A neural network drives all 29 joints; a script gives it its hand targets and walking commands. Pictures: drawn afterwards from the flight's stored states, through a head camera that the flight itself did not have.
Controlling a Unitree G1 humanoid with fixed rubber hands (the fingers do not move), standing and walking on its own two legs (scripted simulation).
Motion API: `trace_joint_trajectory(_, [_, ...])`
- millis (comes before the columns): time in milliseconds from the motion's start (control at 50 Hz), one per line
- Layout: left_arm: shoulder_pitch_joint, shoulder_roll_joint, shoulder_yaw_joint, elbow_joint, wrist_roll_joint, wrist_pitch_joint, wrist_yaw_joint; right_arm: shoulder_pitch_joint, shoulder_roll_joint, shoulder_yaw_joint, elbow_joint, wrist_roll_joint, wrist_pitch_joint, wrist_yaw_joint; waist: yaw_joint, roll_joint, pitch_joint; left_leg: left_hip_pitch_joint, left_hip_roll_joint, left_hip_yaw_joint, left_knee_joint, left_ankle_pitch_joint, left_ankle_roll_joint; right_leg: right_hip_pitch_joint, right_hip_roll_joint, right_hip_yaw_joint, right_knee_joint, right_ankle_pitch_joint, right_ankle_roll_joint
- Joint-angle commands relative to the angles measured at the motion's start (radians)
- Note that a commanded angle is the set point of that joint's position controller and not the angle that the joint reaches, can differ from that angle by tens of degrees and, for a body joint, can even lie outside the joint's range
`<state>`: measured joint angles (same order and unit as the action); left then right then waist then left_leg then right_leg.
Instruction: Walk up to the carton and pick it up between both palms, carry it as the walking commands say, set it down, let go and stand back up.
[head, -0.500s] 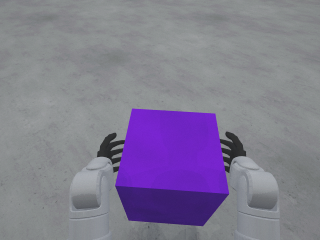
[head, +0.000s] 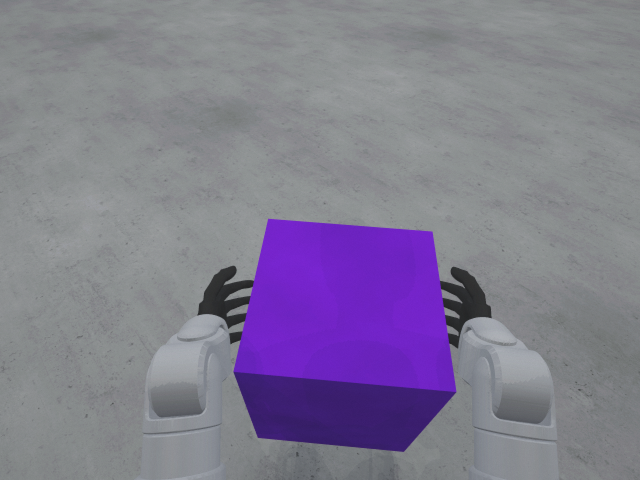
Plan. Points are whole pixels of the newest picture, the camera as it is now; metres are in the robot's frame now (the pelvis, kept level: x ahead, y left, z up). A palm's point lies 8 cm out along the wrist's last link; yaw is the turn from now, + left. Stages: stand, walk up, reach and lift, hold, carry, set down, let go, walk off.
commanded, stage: carry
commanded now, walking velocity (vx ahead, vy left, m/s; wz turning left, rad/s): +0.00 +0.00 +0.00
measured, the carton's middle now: (339, 341) +0.31 -0.01 +0.01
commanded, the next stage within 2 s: none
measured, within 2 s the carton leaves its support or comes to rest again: neither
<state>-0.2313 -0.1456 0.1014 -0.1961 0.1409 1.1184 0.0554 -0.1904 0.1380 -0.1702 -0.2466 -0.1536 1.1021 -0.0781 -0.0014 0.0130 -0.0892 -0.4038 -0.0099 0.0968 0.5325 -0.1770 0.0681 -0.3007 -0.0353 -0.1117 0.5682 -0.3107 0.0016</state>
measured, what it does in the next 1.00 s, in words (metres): stands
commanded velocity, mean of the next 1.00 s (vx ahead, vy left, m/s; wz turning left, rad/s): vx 0.00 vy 0.00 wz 0.00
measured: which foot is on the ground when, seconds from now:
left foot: down 0.00-1.00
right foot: down 0.00-1.00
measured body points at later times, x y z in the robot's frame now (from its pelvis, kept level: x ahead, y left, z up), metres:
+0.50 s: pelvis +0.00 +0.00 +0.00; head -0.01 +0.00 +0.45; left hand +0.30 +0.14 +0.08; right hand +0.29 -0.17 +0.08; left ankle +0.06 +0.08 -0.73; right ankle -0.01 -0.11 -0.73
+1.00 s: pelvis +0.00 +0.00 +0.00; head -0.01 +0.00 +0.45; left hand +0.30 +0.14 +0.08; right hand +0.29 -0.17 +0.08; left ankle +0.06 +0.08 -0.73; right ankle -0.01 -0.11 -0.73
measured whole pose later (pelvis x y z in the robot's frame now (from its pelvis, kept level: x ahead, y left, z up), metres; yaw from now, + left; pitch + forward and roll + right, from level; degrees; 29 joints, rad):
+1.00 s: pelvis +0.00 +0.00 +0.00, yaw +0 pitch +2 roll +0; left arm -0.23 -0.15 0.10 -0.19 0.14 1.11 0.06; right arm -0.19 0.14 -0.17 -0.24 -0.15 1.10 -0.08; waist 0.00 0.01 -0.09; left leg -0.40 -0.01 0.10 0.53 -0.17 0.07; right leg -0.30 -0.04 -0.11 0.57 -0.31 0.00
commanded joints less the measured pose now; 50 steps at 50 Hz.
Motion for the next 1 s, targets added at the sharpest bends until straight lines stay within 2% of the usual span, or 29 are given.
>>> trace_joint_trajectory(0, [-0.392,-0.808,-0.563,-0.020,-0.304,-0.054,-0.190,-0.453,0.769,0.635,0.013,0.345,-0.025,0.237,0.001,-0.020,-0.308,0.193,0.155,-0.185,-0.108,0.137,0.033,0.042,-0.064,0.118,-0.105,0.062,-0.033])
trace_joint_trajectory(980, [-0.391,-0.804,-0.578,-0.048,-0.320,-0.040,-0.183,-0.460,0.777,0.655,-0.017,0.364,-0.010,0.228,0.001,-0.020,-0.332,0.220,0.158,-0.181,-0.103,0.183,0.038,0.059,-0.069,0.116,-0.110,0.055,-0.035])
